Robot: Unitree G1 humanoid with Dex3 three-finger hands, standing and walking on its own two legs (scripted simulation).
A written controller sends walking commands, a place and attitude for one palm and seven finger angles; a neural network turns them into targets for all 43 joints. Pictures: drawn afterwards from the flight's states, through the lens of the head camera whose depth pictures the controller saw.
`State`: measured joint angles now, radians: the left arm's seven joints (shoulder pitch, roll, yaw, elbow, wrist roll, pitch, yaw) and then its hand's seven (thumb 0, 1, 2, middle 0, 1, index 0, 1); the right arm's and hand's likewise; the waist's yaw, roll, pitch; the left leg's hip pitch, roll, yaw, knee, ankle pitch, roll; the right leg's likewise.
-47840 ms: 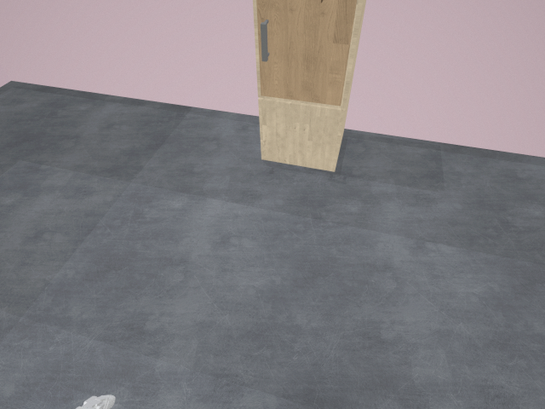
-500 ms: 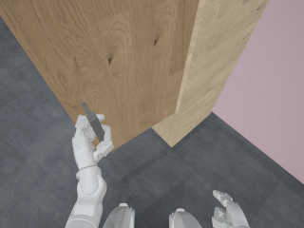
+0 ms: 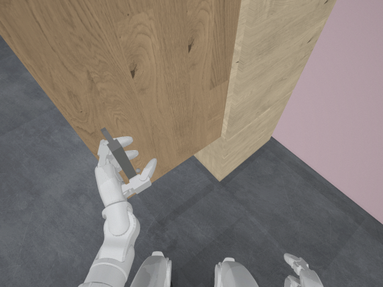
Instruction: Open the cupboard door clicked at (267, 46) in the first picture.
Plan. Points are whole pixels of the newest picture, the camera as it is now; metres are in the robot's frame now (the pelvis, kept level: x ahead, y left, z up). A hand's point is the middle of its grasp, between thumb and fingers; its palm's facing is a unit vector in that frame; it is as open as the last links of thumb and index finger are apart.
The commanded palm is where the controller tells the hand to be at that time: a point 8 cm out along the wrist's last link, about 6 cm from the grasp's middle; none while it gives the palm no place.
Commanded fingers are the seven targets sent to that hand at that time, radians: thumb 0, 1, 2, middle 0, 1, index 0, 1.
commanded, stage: open thumb and fingers to let go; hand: left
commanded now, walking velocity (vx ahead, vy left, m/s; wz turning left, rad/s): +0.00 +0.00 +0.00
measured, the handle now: (120, 156) +0.38 +0.17 +0.02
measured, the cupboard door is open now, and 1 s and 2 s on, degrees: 87 88 88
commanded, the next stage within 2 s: slide the hand sideways off the handle in 0.48 s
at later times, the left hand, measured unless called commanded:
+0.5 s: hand (137, 172) +0.35 +0.12 +0.02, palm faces +0.31 -0.95 +0.00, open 14.6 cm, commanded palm +0.31 +0.17 +0.02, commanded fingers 0.00 -0.50 0.30 -0.15 -0.30 -0.15 -0.30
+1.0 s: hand (131, 190) +0.31 +0.13 +0.02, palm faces -0.14 -0.99 +0.01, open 16.2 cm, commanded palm +0.28 +0.20 +0.02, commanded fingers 0.00 -0.50 0.30 -0.15 -0.30 -0.15 -0.30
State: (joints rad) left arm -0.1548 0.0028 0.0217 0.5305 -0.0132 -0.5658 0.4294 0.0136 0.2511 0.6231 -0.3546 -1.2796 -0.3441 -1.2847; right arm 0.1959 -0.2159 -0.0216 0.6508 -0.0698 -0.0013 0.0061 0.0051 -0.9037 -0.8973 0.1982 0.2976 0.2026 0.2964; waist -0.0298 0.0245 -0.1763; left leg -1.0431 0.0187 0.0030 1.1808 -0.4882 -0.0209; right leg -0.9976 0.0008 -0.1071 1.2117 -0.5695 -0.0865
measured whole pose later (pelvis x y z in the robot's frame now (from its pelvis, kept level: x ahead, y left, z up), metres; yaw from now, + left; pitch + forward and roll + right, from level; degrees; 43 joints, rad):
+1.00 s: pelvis -0.01 +0.05 -0.01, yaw -2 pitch +19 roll -2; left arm -0.05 0.10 -0.08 0.38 -0.09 -0.51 -0.03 -0.01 -0.50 0.30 -0.17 -0.34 -0.17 -0.33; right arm 0.22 -0.24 0.00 0.52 -0.01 0.03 0.02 0.01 -0.90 -0.90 0.20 0.30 0.20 0.30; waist -0.02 0.02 -0.18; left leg -1.07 0.01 0.04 1.25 -0.52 0.06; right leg -1.01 -0.01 -0.07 1.23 -0.56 -0.01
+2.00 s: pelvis +0.00 +0.04 -0.02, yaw -2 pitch +20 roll -3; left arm 0.31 0.27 0.17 0.01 -0.31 -0.40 -0.34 -0.01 -0.50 0.30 -0.15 -0.30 -0.15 -0.30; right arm 0.21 -0.24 0.01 0.50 0.02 -0.07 -0.06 0.01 -0.90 -0.90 0.20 0.30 0.21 0.30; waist 0.00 0.04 -0.19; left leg -1.12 0.03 -0.01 1.34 -0.57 0.03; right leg -1.03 0.02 -0.11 1.29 -0.61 -0.04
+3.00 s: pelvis +0.05 +0.05 +0.10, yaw -2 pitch -1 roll -1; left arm 0.51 0.35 0.28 -0.38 -0.06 -0.03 0.13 0.01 0.46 0.71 -0.19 -0.30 -0.19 -0.30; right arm 0.22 -0.23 0.05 0.58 0.01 -0.09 -0.08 0.01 -0.90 -0.90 0.20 0.30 0.21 0.30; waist 0.06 0.07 -0.04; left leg -0.18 -0.02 0.05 0.49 -0.29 0.05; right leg -0.12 -0.01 -0.04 0.44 -0.30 0.00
